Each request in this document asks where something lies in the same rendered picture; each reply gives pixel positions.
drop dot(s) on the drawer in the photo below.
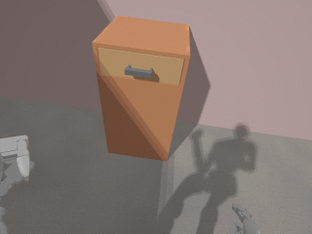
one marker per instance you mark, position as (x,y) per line
(164,69)

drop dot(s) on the handle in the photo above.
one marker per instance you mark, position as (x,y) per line
(138,72)

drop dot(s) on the right robot hand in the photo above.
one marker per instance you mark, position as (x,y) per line
(249,226)

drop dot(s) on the cabinet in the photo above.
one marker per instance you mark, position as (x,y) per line
(139,116)

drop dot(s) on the left robot hand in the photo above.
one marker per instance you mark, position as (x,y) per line
(14,153)

